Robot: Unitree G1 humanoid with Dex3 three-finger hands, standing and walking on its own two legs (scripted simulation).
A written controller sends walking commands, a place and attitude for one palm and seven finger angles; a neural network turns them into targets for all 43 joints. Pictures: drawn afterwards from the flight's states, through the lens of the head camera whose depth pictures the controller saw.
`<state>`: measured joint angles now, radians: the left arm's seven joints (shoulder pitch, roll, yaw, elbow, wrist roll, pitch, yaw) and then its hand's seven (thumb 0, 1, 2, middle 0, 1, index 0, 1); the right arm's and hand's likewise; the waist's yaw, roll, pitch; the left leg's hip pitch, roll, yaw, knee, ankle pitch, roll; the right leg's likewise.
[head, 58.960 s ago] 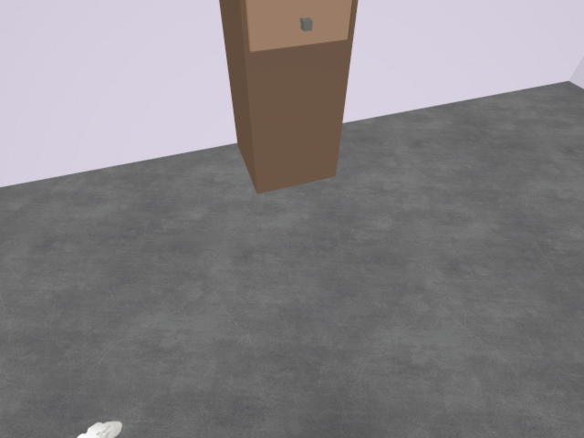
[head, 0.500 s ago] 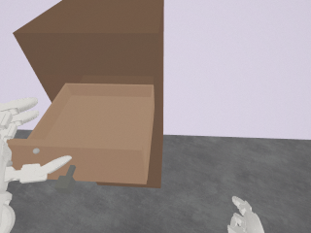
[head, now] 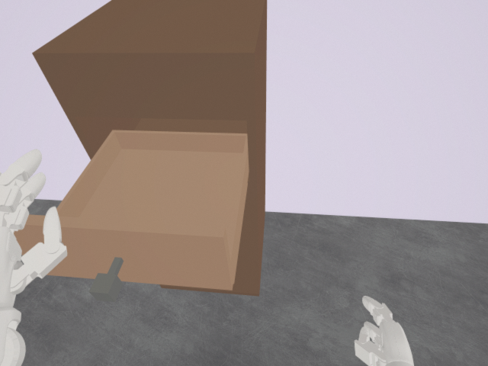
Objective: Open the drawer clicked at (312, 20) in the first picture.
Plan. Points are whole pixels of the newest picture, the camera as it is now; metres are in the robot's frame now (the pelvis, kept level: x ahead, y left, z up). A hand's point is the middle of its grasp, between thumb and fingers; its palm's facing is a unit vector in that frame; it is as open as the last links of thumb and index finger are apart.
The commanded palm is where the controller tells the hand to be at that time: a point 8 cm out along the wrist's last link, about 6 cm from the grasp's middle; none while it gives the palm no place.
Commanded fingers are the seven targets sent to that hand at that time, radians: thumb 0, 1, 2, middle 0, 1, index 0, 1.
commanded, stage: draw the hand back to the body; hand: left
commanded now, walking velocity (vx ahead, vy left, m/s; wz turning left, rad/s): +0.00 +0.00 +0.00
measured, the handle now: (110, 277) +0.23 +0.27 +0.02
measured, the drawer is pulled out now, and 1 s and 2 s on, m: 0.30 0.30 0.30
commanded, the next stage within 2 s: step back with the hand held close in 0.06 s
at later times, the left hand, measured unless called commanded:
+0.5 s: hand (46, 258) +0.17 +0.25 +0.19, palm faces +0.27 -0.80 -0.53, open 7.4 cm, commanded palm +0.10 +0.31 +0.21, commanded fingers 0.00 0.90 0.90 -0.20 -0.30 -0.20 -0.30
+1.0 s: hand out of the picture +0.04 +0.29 +0.21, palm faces +0.52 -0.76 -0.40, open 7.4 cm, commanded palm -0.03 +0.33 +0.21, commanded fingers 0.00 0.90 0.90 -0.20 -0.30 -0.20 -0.30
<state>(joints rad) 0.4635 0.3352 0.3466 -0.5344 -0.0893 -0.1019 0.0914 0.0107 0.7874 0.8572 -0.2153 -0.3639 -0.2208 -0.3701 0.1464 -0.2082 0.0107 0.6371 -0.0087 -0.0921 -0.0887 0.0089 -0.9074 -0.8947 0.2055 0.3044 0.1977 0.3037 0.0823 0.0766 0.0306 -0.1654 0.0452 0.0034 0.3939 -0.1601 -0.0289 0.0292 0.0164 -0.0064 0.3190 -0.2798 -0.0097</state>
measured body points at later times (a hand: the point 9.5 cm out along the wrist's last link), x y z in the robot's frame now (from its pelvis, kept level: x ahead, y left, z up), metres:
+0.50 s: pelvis -0.03 +0.03 +0.00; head +0.00 +0.03 +0.44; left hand +0.15 +0.29 +0.22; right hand +0.16 -0.22 -0.08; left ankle +0.04 +0.14 -0.74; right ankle -0.06 -0.11 -0.74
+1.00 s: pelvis -0.15 +0.05 -0.02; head -0.14 +0.06 +0.43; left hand +0.00 +0.33 +0.23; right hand +0.03 -0.18 -0.11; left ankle -0.07 +0.15 -0.75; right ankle -0.07 -0.10 -0.73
